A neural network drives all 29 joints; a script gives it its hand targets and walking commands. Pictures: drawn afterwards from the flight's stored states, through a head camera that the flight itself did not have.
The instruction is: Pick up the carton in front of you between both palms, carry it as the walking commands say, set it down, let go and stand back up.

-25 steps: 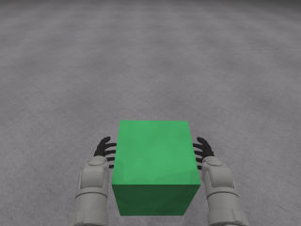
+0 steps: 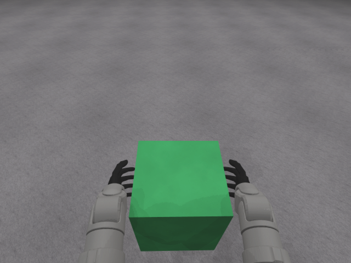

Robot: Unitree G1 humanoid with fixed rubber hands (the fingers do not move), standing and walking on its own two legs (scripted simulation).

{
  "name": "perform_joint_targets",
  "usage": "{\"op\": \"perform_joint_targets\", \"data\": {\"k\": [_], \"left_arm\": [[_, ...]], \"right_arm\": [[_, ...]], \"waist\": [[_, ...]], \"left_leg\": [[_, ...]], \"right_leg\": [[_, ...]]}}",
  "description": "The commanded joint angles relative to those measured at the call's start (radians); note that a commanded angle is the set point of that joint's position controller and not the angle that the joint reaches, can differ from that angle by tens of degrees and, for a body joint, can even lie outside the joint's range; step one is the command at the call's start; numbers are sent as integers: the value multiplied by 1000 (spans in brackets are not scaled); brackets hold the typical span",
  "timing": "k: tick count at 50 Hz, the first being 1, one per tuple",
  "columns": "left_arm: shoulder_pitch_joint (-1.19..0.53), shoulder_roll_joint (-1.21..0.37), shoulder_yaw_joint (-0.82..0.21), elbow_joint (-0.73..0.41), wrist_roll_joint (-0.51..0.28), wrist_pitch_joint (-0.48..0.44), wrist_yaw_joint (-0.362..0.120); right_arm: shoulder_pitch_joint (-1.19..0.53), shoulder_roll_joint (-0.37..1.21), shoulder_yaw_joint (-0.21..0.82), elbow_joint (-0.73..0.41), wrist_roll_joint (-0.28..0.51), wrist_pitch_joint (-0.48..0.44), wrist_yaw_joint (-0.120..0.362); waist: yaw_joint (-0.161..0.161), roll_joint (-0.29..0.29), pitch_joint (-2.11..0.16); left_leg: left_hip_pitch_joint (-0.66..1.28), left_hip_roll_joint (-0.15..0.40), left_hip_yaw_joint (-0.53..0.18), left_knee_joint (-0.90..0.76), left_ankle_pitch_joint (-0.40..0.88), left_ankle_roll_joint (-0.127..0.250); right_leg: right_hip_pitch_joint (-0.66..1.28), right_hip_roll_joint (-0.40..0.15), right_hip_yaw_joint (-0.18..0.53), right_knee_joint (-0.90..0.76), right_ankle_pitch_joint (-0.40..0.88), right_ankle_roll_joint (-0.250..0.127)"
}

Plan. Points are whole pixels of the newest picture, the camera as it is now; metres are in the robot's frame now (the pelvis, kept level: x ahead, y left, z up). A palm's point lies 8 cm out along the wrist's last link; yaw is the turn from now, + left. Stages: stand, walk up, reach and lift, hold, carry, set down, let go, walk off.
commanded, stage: set down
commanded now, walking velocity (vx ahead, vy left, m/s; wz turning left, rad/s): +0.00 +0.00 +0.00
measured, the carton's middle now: (178, 197) +0.32 +0.00 -0.05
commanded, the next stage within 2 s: none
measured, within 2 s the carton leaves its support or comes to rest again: neither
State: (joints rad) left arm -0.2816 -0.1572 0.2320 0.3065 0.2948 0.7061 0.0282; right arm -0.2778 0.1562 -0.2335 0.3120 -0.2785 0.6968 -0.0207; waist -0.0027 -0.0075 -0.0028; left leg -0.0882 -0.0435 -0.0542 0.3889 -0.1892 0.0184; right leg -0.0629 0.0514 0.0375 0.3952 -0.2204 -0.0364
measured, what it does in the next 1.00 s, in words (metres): lowers itself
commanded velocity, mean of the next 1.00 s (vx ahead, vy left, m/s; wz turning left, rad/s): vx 0.00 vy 0.00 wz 0.00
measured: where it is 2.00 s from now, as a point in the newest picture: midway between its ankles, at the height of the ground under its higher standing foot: outside the picture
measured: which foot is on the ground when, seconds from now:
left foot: down 0.00-1.00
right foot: down 0.00-1.00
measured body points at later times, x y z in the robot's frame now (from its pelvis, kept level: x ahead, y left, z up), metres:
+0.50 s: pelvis -0.04 +0.01 -0.04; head +0.11 +0.02 +0.38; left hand +0.36 +0.17 -0.09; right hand +0.35 -0.13 -0.09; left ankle +0.02 +0.11 -0.74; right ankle +0.00 -0.10 -0.74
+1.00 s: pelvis -0.05 +0.02 -0.15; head +0.21 +0.04 +0.21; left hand +0.42 +0.18 -0.25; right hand +0.41 -0.12 -0.25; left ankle +0.02 +0.11 -0.74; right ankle +0.00 -0.10 -0.74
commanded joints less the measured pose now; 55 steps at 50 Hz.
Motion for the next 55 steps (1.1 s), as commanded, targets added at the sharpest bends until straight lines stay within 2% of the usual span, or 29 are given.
{"op": "perform_joint_targets", "data": {"k": [1,6,8,10,12,15,18,20,22,27,31,33,34,36,38,41,44,47,55], "left_arm": [[-487,-956,-479,-18,-245,-42,-254],[-720,-950,-359,152,-184,-84,-278],[-824,-929,-274,249,-129,-116,-286],[-886,-885,-173,338,-68,-147,-284],[-910,-824,-69,400,-4,-174,-272],[-887,-704,60,440,87,-209,-243],[-829,-602,119,447,138,-265,-226],[-814,-588,107,439,138,-325,-222],[-823,-617,52,418,112,-396,-223],[-932,-747,-193,358,-9,-554,-232],[-1032,-794,-408,219,-146,-579,-208],[-1020,-818,-462,191,-179,-563,-196],[-1004,-830,-469,194,-180,-549,-196],[-971,-852,-447,234,-156,-519,-209],[-960,-864,-396,295,-124,-487,-236],[-980,-848,-318,368,-88,-447,-270],[-1012,-821,-265,411,-68,-440,-283],[-1049,-791,-242,428,-63,-457,-277],[-1186,-734,-315,391,-141,-479,-238]], "right_arm": [[-504,963,486,-29,241,-42,250],[-714,978,362,136,177,-76,258],[-812,967,277,221,138,-105,253],[-879,928,181,298,90,-134,238],[-909,861,83,345,34,-158,218],[-894,747,-46,384,-59,-188,185],[-841,665,-109,397,-115,-250,161],[-829,655,-106,387,-119,-314,154],[-838,685,-60,359,-100,-383,153],[-943,817,180,295,6,-542,160],[-1050,855,403,173,128,-580,148],[-1049,869,454,147,158,-571,143],[-1038,877,460,148,161,-560,144],[-1012,899,438,181,152,-529,154],[-1008,917,386,232,130,-494,172],[-1028,907,298,300,91,-452,193],[-1061,885,241,337,70,-446,199],[-1096,863,215,351,70,-463,190],[-1244,824,284,302,145,-492,134]], "waist": [[5,-1,-229],[7,-14,-127],[4,-30,-99],[2,-32,-76],[-1,-13,-57],[1,13,-59],[9,11,-113],[12,17,-175],[12,26,-259],[2,34,-598],[9,48,-1112],[14,50,-1224],[17,46,-1226],[23,32,-1138],[23,14,-1004],[23,10,-866],[25,25,-836],[24,39,-869],[33,48,-1105]], "left_leg": [[67,-12,-75,-19,166,9],[-27,-13,-56,12,-102,22],[-56,-20,-50,53,-163,24],[-86,-27,-44,90,-184,25],[-146,-24,-39,109,-198,27],[-259,-20,-37,131,-178,30],[-326,-31,-25,181,-86,22],[-365,-44,-20,225,-9,11],[-394,-55,-20,276,66,2],[-427,-69,-31,447,247,-12],[-309,-68,-52,625,501,-26],[-307,-64,-63,673,565,-37],[-343,-65,-64,683,547,-40],[-475,-72,-54,688,426,-45],[-632,-78,-40,684,264,-40],[-768,-81,-29,698,143,-30],[-848,-84,-26,742,131,-27],[-897,-86,-25,805,163,-30],[-963,-95,1,995,211,-51]], "right_leg": [[4,-11,89,-40,202,20],[-104,-22,88,-33,-105,3],[-161,-34,98,-28,-224,-7],[-204,-36,101,-17,-285,-12],[-217,-24,91,14,-284,-11],[-254,6,63,92,-185,1],[-320,31,43,165,-57,11],[-372,45,38,213,6,17],[-420,56,34,264,67,26],[-538,81,25,431,211,48],[-635,100,21,594,345,58],[-717,105,16,639,355,60],[-751,105,14,653,335,63],[-811,105,9,669,264,68],[-873,102,6,677,169,72],[-983,101,1,698,70,67],[-1081,105,-3,745,50,64],[-1171,112,-14,806,56,71],[-1269,133,-43,982,65,90]]}}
